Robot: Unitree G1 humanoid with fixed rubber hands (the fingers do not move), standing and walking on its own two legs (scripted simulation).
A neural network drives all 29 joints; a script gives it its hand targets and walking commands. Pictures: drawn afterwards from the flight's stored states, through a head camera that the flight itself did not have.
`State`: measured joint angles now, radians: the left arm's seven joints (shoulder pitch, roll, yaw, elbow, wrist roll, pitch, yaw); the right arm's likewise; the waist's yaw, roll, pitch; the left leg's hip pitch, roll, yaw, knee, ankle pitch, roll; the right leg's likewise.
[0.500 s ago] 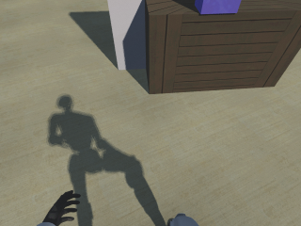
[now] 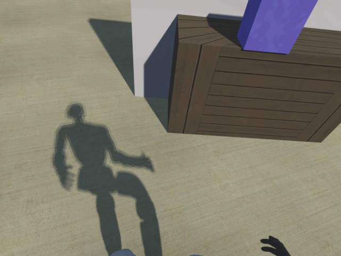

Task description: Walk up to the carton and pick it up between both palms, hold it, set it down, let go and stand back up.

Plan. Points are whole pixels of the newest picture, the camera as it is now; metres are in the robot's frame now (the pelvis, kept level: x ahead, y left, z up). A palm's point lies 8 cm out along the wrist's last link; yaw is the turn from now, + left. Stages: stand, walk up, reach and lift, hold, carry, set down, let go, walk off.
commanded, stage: walk up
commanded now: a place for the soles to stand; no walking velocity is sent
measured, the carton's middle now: (272, 19) +1.19 -0.45 +0.12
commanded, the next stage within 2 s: none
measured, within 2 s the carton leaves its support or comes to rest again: neither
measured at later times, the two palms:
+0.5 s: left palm (121, 204) +0.27 +0.14 -0.09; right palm (314, 207) +0.31 -0.41 -0.09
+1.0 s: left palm (174, 133) +0.53 +0.01 -0.08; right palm (339, 174) +0.43 -0.55 -0.09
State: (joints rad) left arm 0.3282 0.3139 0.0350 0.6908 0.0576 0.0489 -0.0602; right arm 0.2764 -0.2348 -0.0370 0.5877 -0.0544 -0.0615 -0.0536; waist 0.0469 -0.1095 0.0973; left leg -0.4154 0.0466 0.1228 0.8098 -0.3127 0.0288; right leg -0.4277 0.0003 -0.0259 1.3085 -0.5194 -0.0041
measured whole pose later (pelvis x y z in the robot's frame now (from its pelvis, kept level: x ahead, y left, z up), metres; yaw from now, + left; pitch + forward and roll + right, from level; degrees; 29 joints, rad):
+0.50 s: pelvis +0.20 -0.14 +0.00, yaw +1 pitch -4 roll -1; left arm 0.32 0.29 0.04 0.66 0.04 -0.03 -0.01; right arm 0.31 -0.30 -0.06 0.62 -0.03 -0.01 -0.01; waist 0.04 0.04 0.09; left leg -0.55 0.05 0.01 1.24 -0.46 0.01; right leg -0.35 -0.06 -0.16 0.86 -0.43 -0.04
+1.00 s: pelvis +0.38 -0.25 -0.01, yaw +0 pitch -4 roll +1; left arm 0.24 0.31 0.07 0.55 0.03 0.00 -0.09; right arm 0.39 -0.31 -0.07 0.65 -0.06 -0.04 -0.04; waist -0.04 -0.04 0.08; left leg -0.29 0.17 0.00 0.87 -0.53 0.01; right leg -0.50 -0.11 -0.02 0.83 -0.26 0.02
